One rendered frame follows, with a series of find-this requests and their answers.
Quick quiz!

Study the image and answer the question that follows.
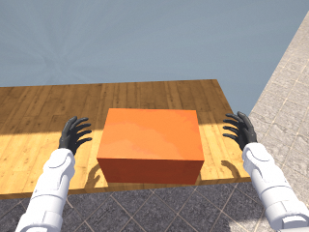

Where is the table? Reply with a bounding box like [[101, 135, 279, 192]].
[[0, 79, 252, 200]]

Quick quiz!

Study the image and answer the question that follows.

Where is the robot left forearm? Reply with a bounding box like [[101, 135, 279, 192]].
[[15, 148, 75, 232]]

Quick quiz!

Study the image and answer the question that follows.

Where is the robot right forearm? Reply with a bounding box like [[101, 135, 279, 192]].
[[241, 142, 309, 231]]

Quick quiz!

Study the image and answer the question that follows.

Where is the right robot hand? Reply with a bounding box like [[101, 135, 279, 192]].
[[222, 111, 258, 151]]

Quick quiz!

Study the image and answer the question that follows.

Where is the carton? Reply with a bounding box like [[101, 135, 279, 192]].
[[96, 108, 205, 185]]

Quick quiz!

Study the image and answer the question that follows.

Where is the left robot hand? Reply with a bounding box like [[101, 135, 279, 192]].
[[58, 116, 93, 156]]

